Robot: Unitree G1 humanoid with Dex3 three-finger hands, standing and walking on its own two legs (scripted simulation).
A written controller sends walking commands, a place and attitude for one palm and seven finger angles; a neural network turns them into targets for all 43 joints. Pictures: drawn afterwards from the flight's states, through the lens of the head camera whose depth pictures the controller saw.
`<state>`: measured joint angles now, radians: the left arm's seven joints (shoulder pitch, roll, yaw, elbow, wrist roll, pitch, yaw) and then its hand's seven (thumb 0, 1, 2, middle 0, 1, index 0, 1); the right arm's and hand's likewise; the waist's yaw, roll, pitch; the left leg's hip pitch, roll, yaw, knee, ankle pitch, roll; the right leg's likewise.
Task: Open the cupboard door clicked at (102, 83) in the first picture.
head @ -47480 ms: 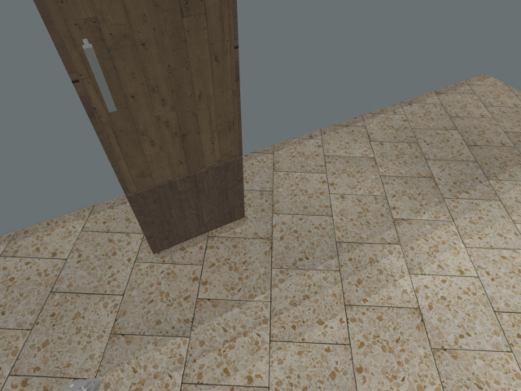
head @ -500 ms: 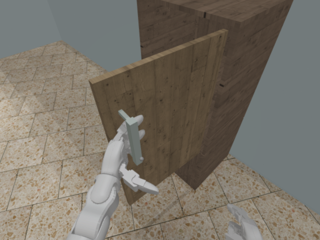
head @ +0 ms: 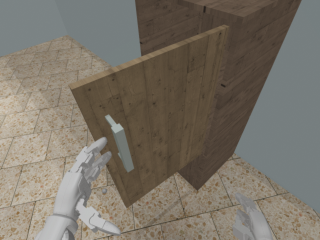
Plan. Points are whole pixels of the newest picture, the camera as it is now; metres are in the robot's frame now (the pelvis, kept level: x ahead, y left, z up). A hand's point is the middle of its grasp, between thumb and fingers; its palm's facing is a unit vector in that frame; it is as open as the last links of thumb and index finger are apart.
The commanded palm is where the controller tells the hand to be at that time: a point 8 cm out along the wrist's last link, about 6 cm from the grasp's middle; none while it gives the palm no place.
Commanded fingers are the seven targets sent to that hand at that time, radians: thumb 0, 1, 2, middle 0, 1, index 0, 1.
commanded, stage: slide the hand sideways off the handle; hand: left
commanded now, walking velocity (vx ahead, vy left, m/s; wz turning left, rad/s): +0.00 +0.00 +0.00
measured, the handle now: (119, 145) +0.31 +0.12 +0.11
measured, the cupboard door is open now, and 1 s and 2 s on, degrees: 84 84 84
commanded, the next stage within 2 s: draw the hand back to the body in 0.24 s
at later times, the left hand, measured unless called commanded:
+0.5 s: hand (79, 201) +0.17 +0.17 +0.10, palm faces -0.04 -1.00 -0.06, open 16.3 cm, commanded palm +0.15 +0.24 +0.12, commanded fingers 0.00 -0.50 0.30 -0.15 -0.30 -0.15 -0.30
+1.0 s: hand (37, 193) +0.17 +0.24 +0.13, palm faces +0.23 -0.94 -0.25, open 15.3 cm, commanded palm +0.14 +0.29 +0.15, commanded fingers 0.00 -0.01 0.51 -0.17 -0.30 -0.17 -0.30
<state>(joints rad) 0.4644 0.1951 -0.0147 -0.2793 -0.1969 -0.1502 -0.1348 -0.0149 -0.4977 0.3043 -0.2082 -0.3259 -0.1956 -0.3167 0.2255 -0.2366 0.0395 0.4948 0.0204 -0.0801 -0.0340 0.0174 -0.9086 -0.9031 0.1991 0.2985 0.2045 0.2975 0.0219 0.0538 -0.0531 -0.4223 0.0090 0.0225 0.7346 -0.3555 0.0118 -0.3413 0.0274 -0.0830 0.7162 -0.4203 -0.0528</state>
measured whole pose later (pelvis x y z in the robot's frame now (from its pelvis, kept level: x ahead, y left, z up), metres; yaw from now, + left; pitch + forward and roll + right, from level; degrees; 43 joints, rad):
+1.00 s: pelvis -0.01 +0.04 +0.02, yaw +0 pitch -3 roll -2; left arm 0.52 0.29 0.15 -0.41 -0.11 -0.04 0.02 -0.01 -0.31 0.38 -0.16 -0.30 -0.17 -0.30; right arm 0.21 -0.22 0.07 0.57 0.01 -0.18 -0.09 0.02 -0.91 -0.90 0.20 0.30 0.21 0.30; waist 0.06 0.05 0.00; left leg -0.27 -0.01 0.04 0.59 -0.28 0.06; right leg -0.16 0.01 -0.07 0.51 -0.30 -0.01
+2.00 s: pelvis +0.01 +0.01 +0.03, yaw -2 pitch -4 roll +0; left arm 0.47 0.35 0.32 -0.36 -0.08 -0.07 0.11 0.01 0.89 0.90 -0.21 -0.30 -0.22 -0.30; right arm 0.18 -0.23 0.01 0.64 0.00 -0.06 -0.06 0.02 -0.91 -0.90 0.20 0.30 0.21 0.30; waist 0.07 0.06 0.03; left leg -0.10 0.01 0.06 0.41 -0.23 0.02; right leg -0.01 0.04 -0.04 0.34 -0.26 -0.04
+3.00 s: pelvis -0.12 +0.08 +0.01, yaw -2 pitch -1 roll -5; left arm 0.50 0.45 0.46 -0.55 -0.04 -0.22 0.18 0.01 0.89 0.90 -0.21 -0.30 -0.22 -0.30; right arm 0.20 -0.18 -0.01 0.62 -0.01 -0.10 -0.05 0.02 -0.91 -0.90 0.20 0.30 0.21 0.30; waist 0.01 0.01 0.05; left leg -0.43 0.00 0.07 0.49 -0.06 0.12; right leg -0.40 0.08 0.02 1.04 -0.48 0.00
